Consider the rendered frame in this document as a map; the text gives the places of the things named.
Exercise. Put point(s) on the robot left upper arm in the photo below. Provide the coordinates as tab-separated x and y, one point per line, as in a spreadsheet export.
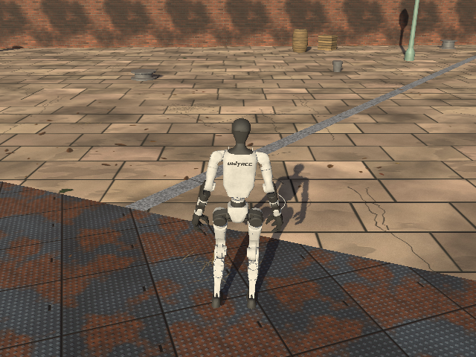
212	169

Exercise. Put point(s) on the robot left forearm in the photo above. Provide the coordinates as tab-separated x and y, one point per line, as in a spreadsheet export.
202	201

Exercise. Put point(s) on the left robot hand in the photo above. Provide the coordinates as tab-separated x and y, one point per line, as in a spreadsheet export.
196	222

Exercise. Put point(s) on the robot right thigh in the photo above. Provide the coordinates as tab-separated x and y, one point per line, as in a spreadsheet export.
255	222

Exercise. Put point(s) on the robot right upper arm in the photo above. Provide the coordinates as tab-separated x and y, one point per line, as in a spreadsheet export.
266	171

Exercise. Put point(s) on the robot left shin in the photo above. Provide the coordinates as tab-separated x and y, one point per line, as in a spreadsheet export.
218	271

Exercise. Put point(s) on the right robot hand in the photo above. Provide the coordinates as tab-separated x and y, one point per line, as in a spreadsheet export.
278	222

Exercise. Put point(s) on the robot right forearm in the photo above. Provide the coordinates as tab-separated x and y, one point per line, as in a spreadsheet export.
274	202

